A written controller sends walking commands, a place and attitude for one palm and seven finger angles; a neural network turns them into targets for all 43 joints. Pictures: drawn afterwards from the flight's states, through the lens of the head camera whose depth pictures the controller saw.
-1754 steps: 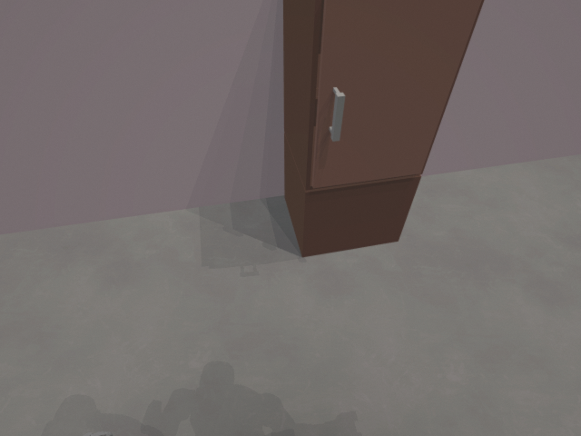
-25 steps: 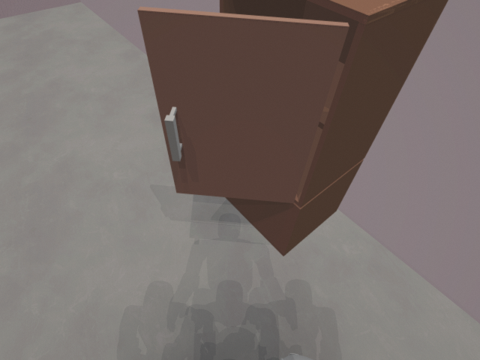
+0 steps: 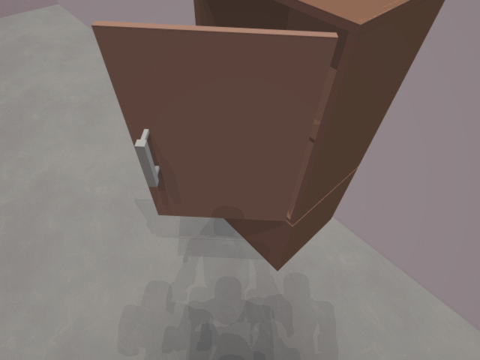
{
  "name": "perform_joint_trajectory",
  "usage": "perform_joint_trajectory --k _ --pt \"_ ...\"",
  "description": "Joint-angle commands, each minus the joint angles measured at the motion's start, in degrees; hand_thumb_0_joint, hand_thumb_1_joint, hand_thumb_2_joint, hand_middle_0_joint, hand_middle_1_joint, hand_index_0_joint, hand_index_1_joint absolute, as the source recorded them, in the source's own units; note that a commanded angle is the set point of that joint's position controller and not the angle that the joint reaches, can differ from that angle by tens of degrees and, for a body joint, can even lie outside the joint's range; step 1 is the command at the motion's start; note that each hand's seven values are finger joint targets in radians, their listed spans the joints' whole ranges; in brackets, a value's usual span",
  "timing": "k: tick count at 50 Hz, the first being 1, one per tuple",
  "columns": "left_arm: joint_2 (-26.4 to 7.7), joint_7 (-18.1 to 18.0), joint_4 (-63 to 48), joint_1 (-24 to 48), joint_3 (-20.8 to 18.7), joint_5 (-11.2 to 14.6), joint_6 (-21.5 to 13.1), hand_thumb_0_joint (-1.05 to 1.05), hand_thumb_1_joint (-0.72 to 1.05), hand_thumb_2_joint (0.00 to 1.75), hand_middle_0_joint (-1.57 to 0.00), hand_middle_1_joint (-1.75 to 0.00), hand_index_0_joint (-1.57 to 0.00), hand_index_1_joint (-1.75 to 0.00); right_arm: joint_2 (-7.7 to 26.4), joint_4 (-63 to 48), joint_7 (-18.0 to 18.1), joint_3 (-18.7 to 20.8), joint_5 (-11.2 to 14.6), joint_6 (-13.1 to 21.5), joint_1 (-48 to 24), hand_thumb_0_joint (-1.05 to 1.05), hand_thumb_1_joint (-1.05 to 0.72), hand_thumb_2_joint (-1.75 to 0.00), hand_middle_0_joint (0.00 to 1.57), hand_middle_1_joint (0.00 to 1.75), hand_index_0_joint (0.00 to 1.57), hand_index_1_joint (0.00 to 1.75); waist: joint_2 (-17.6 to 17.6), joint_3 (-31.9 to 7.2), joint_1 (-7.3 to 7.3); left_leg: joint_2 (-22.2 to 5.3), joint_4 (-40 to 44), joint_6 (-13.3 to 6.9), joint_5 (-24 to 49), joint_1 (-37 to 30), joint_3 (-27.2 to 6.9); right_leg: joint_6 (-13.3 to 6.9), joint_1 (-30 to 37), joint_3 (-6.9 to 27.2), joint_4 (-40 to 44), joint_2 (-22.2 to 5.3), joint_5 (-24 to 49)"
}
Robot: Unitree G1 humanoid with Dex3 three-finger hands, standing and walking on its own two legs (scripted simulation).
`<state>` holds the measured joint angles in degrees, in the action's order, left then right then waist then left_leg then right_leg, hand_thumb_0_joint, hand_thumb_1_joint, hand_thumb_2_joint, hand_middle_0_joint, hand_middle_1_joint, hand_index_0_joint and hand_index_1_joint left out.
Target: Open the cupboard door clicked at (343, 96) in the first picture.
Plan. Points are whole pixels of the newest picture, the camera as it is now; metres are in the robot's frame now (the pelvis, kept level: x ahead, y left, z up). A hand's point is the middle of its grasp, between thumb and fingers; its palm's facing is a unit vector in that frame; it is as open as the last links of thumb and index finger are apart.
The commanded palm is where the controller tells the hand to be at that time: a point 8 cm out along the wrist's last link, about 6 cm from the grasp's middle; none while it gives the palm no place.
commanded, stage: come to a stop and stand still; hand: left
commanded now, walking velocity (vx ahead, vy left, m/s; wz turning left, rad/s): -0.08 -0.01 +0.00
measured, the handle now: (149, 158) +0.54 +0.25 -0.04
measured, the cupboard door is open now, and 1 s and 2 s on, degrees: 45 45 45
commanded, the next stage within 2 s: look again from close up in 0.66 s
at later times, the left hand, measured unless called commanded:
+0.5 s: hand out of the picture +0.00 +0.21 -0.16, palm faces +0.01 -0.97 -0.25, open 7.4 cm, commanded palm none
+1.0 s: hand out of the picture +0.01 +0.20 -0.16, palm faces -0.06 -0.98 -0.21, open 7.4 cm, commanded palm none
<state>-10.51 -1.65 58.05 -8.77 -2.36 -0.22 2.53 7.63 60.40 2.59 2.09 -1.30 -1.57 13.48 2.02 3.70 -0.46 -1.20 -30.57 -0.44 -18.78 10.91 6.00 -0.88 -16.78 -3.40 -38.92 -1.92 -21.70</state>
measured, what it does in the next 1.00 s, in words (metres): stands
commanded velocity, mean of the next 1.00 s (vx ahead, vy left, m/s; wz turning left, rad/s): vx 0.00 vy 0.00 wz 0.00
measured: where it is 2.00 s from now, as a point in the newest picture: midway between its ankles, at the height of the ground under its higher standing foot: outside the picture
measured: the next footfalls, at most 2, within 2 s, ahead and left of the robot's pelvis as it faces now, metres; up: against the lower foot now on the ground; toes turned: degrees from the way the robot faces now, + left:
none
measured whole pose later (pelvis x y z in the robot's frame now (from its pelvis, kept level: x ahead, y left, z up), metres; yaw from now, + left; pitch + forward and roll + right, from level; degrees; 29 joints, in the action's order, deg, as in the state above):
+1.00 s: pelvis -0.02 +0.02 +0.01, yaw -2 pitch -1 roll +0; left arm -10.8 -1.7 61.0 -14.2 1.6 -0.3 -0.6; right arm 10.5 64.3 1.1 -1.0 -0.6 0.7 16.6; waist 0.5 2.5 -0.9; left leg 2.0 -24.8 -2.7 -14.7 9.2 3.4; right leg 0.1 -12.3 -0.4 -26.6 -0.8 -13.3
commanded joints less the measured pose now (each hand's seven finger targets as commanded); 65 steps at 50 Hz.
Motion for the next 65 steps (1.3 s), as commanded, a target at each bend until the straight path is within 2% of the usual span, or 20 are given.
perform_joint_trajectory --k 1,2,4,5,7,8,9,10,11,13,15,16,17,18,20,24,30,41,45,65 --pt "-4.24 -0.10 -2.66 -6.42 -1.71 -0.64 -0.77 0.00 0.90 0.90 -0.20 -0.30 -0.20 -0.30 10.99 -3.66 0.37 2.48 -0.10 0.33 0.28 0.00 -0.90 -0.90 0.20 0.30 0.20 0.30 -7.92 -3.97 2.30 -12.80 2.55 -6.31 39.43 -1.57 -9.29 -0.20 3.45 1.82 5.90 -0.03 8.83" --pt "-5.57 -0.12 -2.73 -7.22 -1.84 -0.90 -1.18 0.00 0.90 0.90 -0.20 -0.30 -0.20 -0.30 10.77 -4.38 0.26 2.67 0.26 0.14 0.24 0.00 -0.90 -0.90 0.20 0.30 0.20 0.30 -3.89 -4.59 1.90 -9.31 -0.30 -3.55 30.00 0.43 -7.25 -0.82 5.49 5.36 10.69 -2.37 22.98" --pt "-9.91 -0.25 -2.56 -6.58 -1.95 -1.14 -2.09 0.00 0.90 0.90 -0.20 -0.30 -0.20 -0.30 6.79 -4.91 -0.52 2.20 0.88 -0.60 1.37 0.00 -0.90 -0.90 0.20 0.30 0.20 0.30 10.07 -5.16 0.61 0.47 -9.37 1.69 -1.97 5.25 -1.15 -7.23 6.92 17.89 18.01 -15.39 39.19" --pt "-9.42 -0.37 -1.91 -6.97 -1.66 -0.95 -2.62 0.00 0.90 0.90 -0.20 -0.30 -0.20 -0.30 6.54 -4.96 -0.53 1.98 0.90 -1.06 -0.34 0.00 -0.90 -0.90 0.20 0.30 0.20 0.30 11.52 -5.53 1.40 0.74 -14.83 1.77 -12.71 6.39 -4.09 -10.13 6.94 19.33 19.65 -17.03 45.05" --pt "-8.41 -0.68 -1.65 -4.70 -1.20 -1.14 -2.83 0.00 0.90 0.90 -0.20 -0.30 -0.20 -0.30 5.82 -4.41 -0.49 1.53 1.19 -0.91 -0.99 0.00 -0.90 -0.90 0.20 0.30 0.20 0.30 7.54 -4.97 0.13 0.37 -16.06 1.60 -12.09 6.60 -6.36 -11.48 7.34 16.01 17.91 -15.39 47.96" --pt "-10.83 -3.35 -3.81 -8.99 -1.47 -2.00 -3.59 0.00 0.90 0.90 -0.20 -0.30 -0.20 -0.30 8.64 -9.03 -0.75 2.41 1.35 0.91 -3.36 0.00 -0.90 -0.90 0.20 0.30 0.20 0.30 3.15 -10.07 0.36 2.84 -15.54 2.77 -13.71 13.57 -2.49 -8.54 19.80 21.13 9.67 -13.67 80.93" --pt "-12.58 -3.24 -5.67 -11.82 -1.79 -1.57 -4.37 0.00 0.90 0.90 -0.20 -0.30 -0.20 -0.30 6.45 -11.13 -1.53 1.93 1.63 1.65 -5.89 0.00 -0.90 -0.90 0.20 0.30 0.20 0.30 5.57 -12.87 2.95 1.53 -13.14 0.57 -8.71 16.40 -4.55 -8.41 24.89 17.27 5.65 -14.20 80.37" --pt "-12.13 -3.06 -5.85 -12.59 -1.48 -1.47 -4.53 0.00 0.90 0.90 -0.20 -0.30 -0.20 -0.30 6.66 -12.44 -1.65 1.61 2.28 1.62 -6.51 0.00 -0.90 -0.90 0.20 0.30 0.20 0.30 4.16 -14.04 2.55 2.38 -11.27 0.27 -6.73 14.29 -4.77 -8.77 23.80 16.28 5.93 -13.22 74.11" --pt "-11.35 -2.74 -6.19 -10.65 -1.19 -1.31 -4.40 0.00 0.90 0.90 -0.20 -0.30 -0.20 -0.30 5.56 -12.18 -1.92 1.14 2.08 1.33 -5.22 0.00 -0.90 -0.90 0.20 0.30 0.20 0.30 1.02 -13.11 1.21 2.45 -6.20 0.10 -3.52 9.68 -3.82 -8.26 19.70 13.49 6.95 -11.82 63.96" --pt "-9.95 -2.30 -6.68 -7.67 0.00 -0.82 -3.90 0.00 0.90 0.90 -0.20 -0.30 -0.20 -0.30 6.05 -10.93 -1.85 0.80 1.56 1.11 -1.12 0.00 -0.90 -0.90 0.20 0.30 0.20 0.30 1.66 -9.18 -1.67 1.72 4.90 -0.31 5.48 -0.78 -4.38 -4.92 8.44 10.67 8.28 -8.48 41.29" --pt "-7.71 -1.86 -7.09 -7.31 0.58 -0.43 -3.51 0.00 0.90 0.90 -0.20 -0.30 -0.20 -0.30 10.44 -11.13 -1.84 0.89 0.71 1.72 -0.78 0.00 -0.90 -0.90 0.20 0.30 0.20 0.30 -3.93 -5.99 -0.57 -6.35 5.53 -3.15 17.46 -1.80 -10.78 -1.08 2.10 7.43 10.94 -3.32 18.59" --pt "-7.70 -1.69 -7.13 -8.13 0.53 -0.87 -3.36 0.00 0.90 0.90 -0.20 -0.30 -0.20 -0.30 12.44 -11.55 -1.87 0.87 0.42 2.02 -1.04 0.00 -0.90 -0.90 0.20 0.30 0.20 0.30 -3.25 -4.89 0.30 -8.82 5.52 -4.41 18.13 0.83 -12.01 -0.87 2.78 6.41 12.29 -2.11 11.90" --pt "-7.16 -1.46 -6.70 -6.80 0.88 -0.90 -2.96 0.00 0.90 0.90 -0.20 -0.30 -0.20 -0.30 11.58 -11.43 -1.79 0.38 0.37 2.11 -2.39 0.00 -0.90 -0.90 0.20 0.30 0.20 0.30 -8.12 -2.21 0.07 -7.05 7.80 -4.20 14.66 2.87 -13.11 -0.82 2.43 6.02 11.92 -1.24 8.48" --pt "-7.08 -1.16 -6.33 -6.87 1.13 -0.80 -2.65 0.00 0.90 0.90 -0.20 -0.30 -0.20 -0.30 11.06 -11.39 -1.75 -0.04 0.44 2.04 -3.54 0.00 -0.90 -0.90 0.20 0.30 0.20 0.30 -9.76 0.36 0.53 -6.64 10.73 -4.05 7.30 5.41 -13.94 -0.66 2.22 6.02 12.72 -0.84 5.21" --pt "-7.14 -0.53 -5.51 -7.42 1.66 -0.90 -2.63 0.00 0.90 0.90 -0.20 -0.30 -0.20 -0.30 11.20 -11.31 -1.90 -0.39 0.34 1.77 -4.06 0.00 -0.90 -0.90 0.20 0.30 0.20 0.30 -7.29 3.90 0.62 -5.17 14.43 -3.37 -6.04 8.88 -13.98 -0.93 1.54 7.04 14.96 -1.00 2.86" --pt "-7.25 -0.12 -5.14 -8.73 1.71 -0.92 -2.91 0.00 0.90 0.90 -0.20 -0.30 -0.20 -0.30 11.31 -10.03 -2.12 -0.57 0.10 1.85 -1.81 0.00 -0.90 -0.90 0.20 0.30 0.20 0.30 -3.35 1.64 0.60 -4.17 15.13 -3.02 -9.41 7.93 -13.18 -0.84 1.61 7.88 17.00 -1.76 -0.57" --pt "-7.28 -0.12 -4.62 -8.70 1.71 -0.74 -3.57 0.00 0.90 0.90 -0.20 -0.30 -0.20 -0.30 10.34 -7.12 -2.11 -0.95 0.14 2.46 1.13 0.00 -0.90 -0.90 0.20 0.30 0.20 0.30 -0.40 0.07 0.33 -3.64 14.12 -2.80 -5.55 6.96 -12.12 -1.25 2.02 9.28 18.19 -2.86 -0.77" --pt "-7.51 -0.37 -1.03 -8.29 2.13 -0.23 -4.27 0.00 0.90 0.90 -0.20 -0.30 -0.20 -0.30 9.83 -1.13 -1.63 -1.92 0.64 3.70 3.37 0.00 -0.90 -0.90 0.20 0.30 0.20 0.30 -1.61 -1.86 0.68 -3.96 12.09 -2.42 7.53 3.09 -10.34 -1.89 6.27 8.96 16.83 -4.09 10.77" --pt "-7.19 -0.43 0.16 -7.77 2.26 -0.11 -4.08 0.00 0.90 0.90 -0.20 -0.30 -0.20 -0.30 9.80 0.41 -1.42 -2.18 0.71 3.75 3.72 0.00 -0.90 -0.90 0.20 0.30 0.20 0.30 -3.22 -1.71 0.65 -4.39 12.36 -2.24 8.43 2.73 -10.26 -1.69 6.95 8.51 16.19 -3.82 11.67" --pt "-7.41 -0.69 1.09 -7.10 1.97 -0.38 -4.34 0.00 0.90 0.90 -0.20 -0.30 -0.20 -0.30 10.02 1.80 -0.86 -1.63 0.78 4.04 0.59 0.00 -0.90 -0.90 0.20 0.30 0.20 0.30 -1.75 -2.63 0.46 -4.86 10.67 -2.07 17.96 -2.58 -9.19 -1.34 7.87 8.38 16.10 -4.32 21.60"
